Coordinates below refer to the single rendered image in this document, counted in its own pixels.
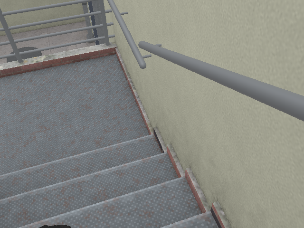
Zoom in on stairs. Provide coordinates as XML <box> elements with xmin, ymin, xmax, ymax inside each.
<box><xmin>0</xmin><ymin>134</ymin><xmax>219</xmax><ymax>228</ymax></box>

